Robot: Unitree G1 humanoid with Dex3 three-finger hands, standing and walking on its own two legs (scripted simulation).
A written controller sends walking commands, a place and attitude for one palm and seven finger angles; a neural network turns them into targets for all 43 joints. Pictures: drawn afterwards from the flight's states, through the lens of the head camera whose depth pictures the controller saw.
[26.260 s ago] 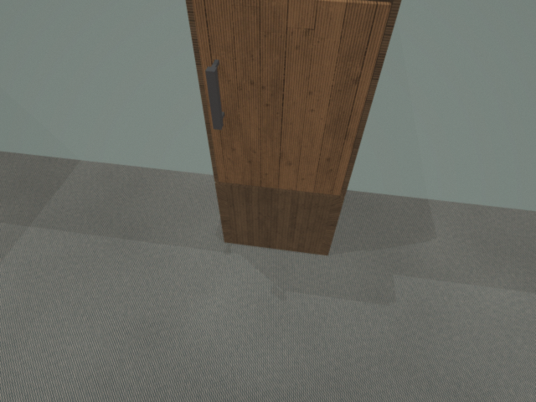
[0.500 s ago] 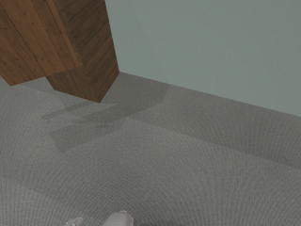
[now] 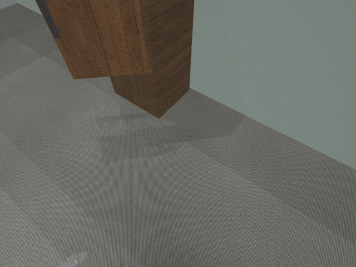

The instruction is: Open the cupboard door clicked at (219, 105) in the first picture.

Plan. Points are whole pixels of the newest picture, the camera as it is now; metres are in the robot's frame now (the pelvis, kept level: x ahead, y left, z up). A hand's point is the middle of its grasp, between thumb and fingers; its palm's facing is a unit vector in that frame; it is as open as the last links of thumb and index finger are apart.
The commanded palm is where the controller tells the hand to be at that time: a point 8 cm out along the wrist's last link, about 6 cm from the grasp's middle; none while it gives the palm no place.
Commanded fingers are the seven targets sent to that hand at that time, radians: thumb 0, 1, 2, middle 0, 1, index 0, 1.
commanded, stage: turn to face it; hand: left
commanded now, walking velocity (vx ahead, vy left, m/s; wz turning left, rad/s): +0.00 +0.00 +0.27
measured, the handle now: (49, 16) +1.02 +0.61 +0.03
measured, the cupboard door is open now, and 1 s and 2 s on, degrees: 44 44 44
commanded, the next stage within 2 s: take the last steps up to it in 0.12 s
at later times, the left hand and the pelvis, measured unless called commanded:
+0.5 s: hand out of the picture +0.03 +0.22 -0.16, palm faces +0.21 -0.96 -0.19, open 7.4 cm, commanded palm none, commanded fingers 0.00 0.90 0.90 -0.20 -0.30 -0.20 -0.30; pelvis +0.03 +0.02 +0.01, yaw +10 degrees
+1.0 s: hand out of the picture +0.08 +0.22 -0.16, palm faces +0.34 -0.93 -0.16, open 7.3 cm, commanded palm none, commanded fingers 0.00 0.90 0.90 -0.20 -0.30 -0.20 -0.30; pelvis +0.16 +0.06 +0.02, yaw +16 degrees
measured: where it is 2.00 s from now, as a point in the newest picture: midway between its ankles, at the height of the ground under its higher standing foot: (140, 207)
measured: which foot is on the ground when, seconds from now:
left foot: down 0.00-0.00, up 0.02-0.30, down 0.32-0.68, up 0.70-1.00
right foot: down 0.00-0.32, up 0.34-0.66, down 0.68-1.00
